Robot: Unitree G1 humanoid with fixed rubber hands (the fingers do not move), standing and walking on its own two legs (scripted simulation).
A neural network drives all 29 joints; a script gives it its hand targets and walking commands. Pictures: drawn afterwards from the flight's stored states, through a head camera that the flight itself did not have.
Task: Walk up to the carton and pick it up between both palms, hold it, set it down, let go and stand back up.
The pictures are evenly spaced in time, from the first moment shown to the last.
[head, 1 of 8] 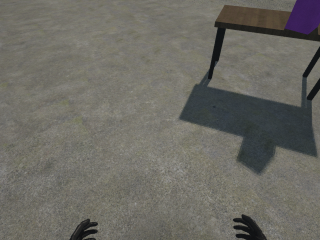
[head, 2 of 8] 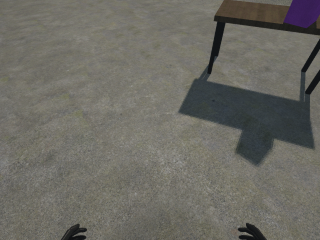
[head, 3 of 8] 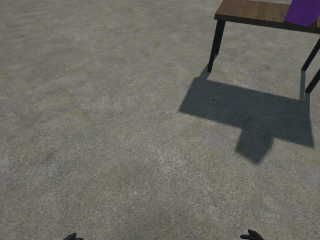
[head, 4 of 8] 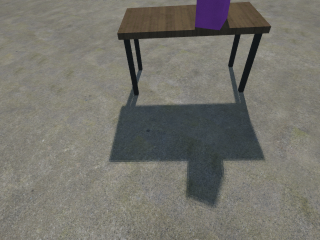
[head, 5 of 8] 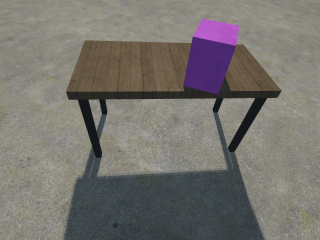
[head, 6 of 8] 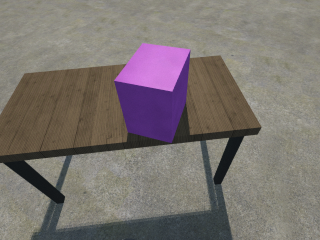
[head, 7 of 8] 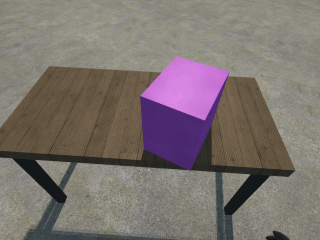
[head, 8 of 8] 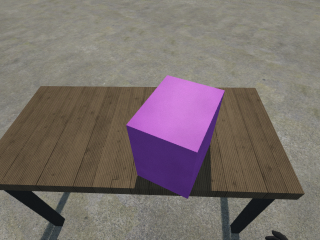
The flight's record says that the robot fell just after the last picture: no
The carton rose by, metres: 0.00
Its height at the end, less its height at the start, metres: +0.00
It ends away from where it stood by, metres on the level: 0.00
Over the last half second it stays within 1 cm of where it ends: yes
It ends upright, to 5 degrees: yes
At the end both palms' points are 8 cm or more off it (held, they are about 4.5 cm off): yes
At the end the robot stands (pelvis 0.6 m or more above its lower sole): yes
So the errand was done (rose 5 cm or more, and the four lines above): no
